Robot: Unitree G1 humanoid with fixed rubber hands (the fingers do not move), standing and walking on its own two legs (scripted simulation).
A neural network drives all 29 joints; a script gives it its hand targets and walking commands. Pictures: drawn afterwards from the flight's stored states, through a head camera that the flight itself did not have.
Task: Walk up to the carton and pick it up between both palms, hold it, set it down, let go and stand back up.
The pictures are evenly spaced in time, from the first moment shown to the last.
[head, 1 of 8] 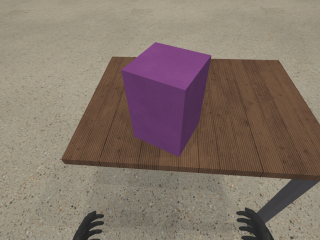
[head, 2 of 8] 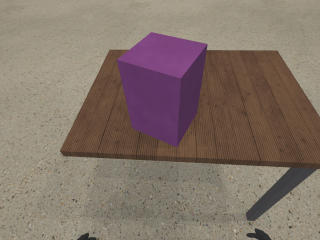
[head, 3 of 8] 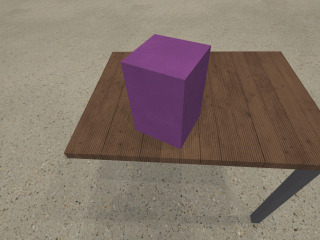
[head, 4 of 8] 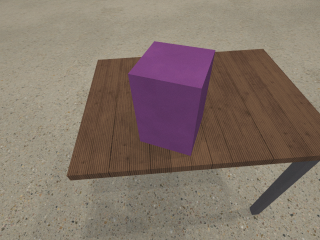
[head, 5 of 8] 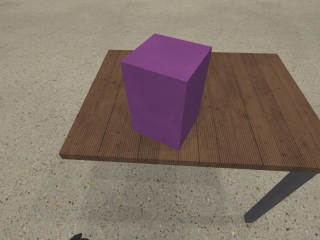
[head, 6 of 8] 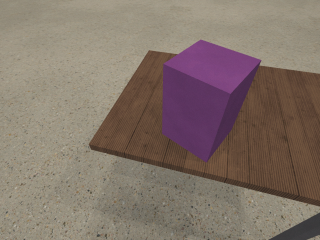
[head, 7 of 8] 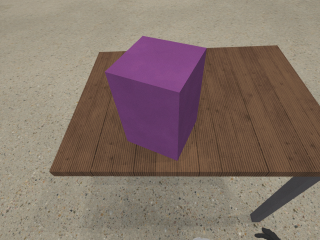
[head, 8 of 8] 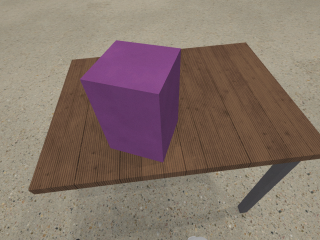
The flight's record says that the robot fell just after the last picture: no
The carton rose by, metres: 0.00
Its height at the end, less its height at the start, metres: +0.00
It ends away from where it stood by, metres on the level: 0.00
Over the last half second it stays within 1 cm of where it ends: yes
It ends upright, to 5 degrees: yes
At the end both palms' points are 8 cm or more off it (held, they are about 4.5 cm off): yes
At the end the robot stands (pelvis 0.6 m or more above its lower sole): yes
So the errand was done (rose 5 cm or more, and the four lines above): no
